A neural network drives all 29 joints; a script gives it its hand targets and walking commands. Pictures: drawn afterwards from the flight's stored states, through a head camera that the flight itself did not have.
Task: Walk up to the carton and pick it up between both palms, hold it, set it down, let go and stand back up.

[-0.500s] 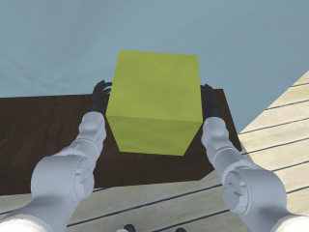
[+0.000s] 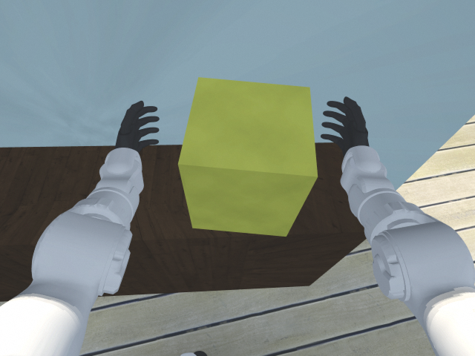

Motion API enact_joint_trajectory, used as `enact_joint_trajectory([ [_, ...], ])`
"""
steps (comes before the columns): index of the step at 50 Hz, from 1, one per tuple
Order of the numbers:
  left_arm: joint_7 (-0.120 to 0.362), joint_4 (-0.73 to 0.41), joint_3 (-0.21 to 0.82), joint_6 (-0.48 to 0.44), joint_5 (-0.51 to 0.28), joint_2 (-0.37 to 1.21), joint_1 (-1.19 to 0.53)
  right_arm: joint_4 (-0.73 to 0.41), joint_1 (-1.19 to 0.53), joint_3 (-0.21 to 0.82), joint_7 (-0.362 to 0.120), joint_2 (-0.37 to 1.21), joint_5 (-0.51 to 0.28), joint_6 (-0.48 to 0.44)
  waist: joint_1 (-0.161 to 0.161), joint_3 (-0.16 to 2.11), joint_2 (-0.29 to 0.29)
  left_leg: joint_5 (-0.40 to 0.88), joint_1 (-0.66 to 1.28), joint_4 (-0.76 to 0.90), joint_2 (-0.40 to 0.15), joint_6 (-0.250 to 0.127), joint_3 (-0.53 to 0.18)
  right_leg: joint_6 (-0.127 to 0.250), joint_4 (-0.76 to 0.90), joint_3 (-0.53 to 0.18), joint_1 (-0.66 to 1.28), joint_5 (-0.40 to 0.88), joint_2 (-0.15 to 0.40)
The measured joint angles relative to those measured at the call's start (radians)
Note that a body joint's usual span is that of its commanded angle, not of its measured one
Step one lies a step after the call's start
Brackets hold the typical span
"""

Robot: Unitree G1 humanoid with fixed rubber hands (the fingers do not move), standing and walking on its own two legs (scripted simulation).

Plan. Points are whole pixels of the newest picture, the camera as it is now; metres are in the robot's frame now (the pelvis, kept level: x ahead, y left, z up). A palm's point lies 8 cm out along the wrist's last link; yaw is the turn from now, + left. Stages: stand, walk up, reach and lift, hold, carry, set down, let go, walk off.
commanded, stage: set down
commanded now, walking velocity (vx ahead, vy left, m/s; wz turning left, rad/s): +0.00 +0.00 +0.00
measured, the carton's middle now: (246, 163) +0.49 -0.01 -0.03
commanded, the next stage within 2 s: none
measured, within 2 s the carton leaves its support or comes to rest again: neither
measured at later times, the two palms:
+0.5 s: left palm (118, 106) +0.48 +0.19 +0.13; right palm (360, 112) +0.47 -0.18 +0.14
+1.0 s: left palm (123, 151) +0.43 +0.19 +0.09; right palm (355, 161) +0.41 -0.17 +0.09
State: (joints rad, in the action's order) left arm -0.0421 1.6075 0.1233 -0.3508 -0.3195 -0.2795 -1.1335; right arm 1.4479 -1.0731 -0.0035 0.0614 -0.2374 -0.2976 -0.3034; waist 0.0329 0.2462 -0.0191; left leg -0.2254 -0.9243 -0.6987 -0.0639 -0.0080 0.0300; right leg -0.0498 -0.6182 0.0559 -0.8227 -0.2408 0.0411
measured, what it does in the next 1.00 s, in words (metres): stands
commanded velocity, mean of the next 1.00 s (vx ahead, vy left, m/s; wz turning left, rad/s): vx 0.00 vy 0.00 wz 0.00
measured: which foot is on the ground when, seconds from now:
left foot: down 0.00-1.00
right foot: down 0.00-1.00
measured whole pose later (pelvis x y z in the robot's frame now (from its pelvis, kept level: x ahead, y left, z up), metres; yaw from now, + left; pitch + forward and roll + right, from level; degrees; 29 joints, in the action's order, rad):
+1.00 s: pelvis +0.01 -0.01 +0.03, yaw +0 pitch +12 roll -2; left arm -0.02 1.29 0.01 -0.15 -0.23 -0.27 -0.87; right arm 1.13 -0.79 0.00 0.18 -0.12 -0.25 -0.13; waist 0.02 0.15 0.00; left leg -0.17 -0.54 -0.49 -0.07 0.01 0.05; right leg -0.04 -0.41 0.05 -0.45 -0.18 0.03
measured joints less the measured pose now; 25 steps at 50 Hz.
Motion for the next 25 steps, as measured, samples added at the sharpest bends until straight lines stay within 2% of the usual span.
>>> enact_joint_trajectory([
  [3, 0.004, 0.009, 0.027, 0.015, -0.032, -0.015, -0.007, -0.003, -0.009, -0.009, -0.001, -0.001, -0.003, 0.041, 0.005, 0.015, 0.001, 0.012, 0.005, 0.02, 0.002, 0.003, 0.001, 0.006, 0.004, 0.0, -0.003, 0.003, 0.001],
  [7, 0.01, -0.016, 0.043, 0.047, -0.072, -0.029, -0.018, -0.079, 0.009, 0.008, 0.007, -0.003, -0.021, 0.094, 0.008, 0.023, 0.006, 0.024, 0.022, 0.044, 0.001, 0.009, 0.001, 0.012, 0.012, 0.0, 0.006, 0.006, 0.0],
  [14, 0.033, -0.02, 0.016, 0.102, -0.063, -0.056, -0.058, -0.148, -0.003, 0.046, 0.035, 0.015, -0.035, 0.168, 0.015, 0.007, 0.022, 0.035, 0.099, 0.094, -0.003, 0.016, 0.01, 0.018, 0.045, -0.006, 0.07, 0.012, -0.006],
  [19, 0.046, -0.009, 0.005, 0.136, -0.031, -0.066, -0.057, -0.112, -0.021, 0.049, 0.059, 0.044, -0.034, 0.191, 0.021, -0.001, 0.016, 0.038, 0.165, 0.129, -0.002, 0.021, 0.006, 0.019, 0.09, 0.001, 0.143, 0.017, -0.006],
  [25, 0.053, -0.079, -0.029, 0.179, -0.009, -0.054, -0.025, -0.147, 0.009, 0.07, 0.087, 0.04, -0.048, 0.201, -0.007, -0.015, 0.013, 0.041, 0.239, 0.167, -0.005, 0.021, 0.013, 0.014, 0.151, -0.005, 0.225, 0.036, -0.011],
])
